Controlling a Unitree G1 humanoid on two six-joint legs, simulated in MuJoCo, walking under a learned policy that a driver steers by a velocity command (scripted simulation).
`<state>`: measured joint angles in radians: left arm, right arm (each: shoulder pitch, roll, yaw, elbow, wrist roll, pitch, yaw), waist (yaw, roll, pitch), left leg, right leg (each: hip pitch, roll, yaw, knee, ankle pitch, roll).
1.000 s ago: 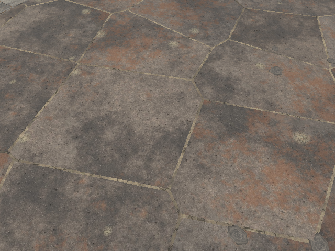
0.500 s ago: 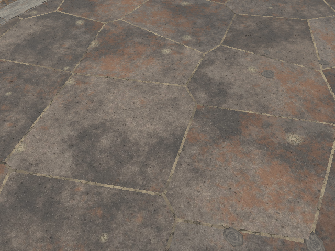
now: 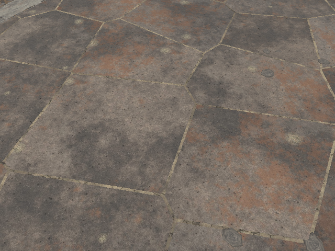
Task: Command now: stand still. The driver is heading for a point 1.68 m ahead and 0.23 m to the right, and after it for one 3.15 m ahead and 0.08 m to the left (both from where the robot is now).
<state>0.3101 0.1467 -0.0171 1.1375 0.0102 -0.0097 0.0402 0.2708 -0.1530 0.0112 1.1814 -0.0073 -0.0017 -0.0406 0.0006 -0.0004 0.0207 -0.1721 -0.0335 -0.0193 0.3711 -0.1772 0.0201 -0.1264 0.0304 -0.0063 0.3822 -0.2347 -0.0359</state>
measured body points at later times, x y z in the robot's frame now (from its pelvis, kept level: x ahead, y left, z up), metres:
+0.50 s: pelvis +0.01 -0.01 +0.00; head +0.02 -0.01 +0.45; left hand -0.02 +0.21 -0.16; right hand -0.02 -0.22 -0.17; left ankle +0.01 +0.11 -0.75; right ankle -0.02 -0.10 -0.75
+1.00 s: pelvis +0.04 +0.00 +0.00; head +0.03 +0.00 +0.44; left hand -0.04 +0.22 -0.17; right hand +0.02 -0.22 -0.16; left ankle +0.02 +0.10 -0.72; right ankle -0.02 -0.10 -0.74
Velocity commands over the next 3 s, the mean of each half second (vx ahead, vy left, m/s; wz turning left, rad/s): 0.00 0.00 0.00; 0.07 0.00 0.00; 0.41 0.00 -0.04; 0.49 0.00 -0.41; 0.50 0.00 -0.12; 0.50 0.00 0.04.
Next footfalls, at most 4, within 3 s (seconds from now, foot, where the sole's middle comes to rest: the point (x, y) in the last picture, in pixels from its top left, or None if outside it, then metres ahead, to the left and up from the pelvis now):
1.14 left None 0.15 0.12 -0.78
1.62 right None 0.49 -0.02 -0.78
2.16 left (167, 183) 0.84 0.04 -0.78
2.72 right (220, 146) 1.06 -0.23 -0.78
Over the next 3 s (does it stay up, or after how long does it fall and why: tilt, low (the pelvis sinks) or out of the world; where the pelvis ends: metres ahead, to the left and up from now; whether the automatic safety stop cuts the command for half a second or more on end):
stays up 1.06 -0.17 0.00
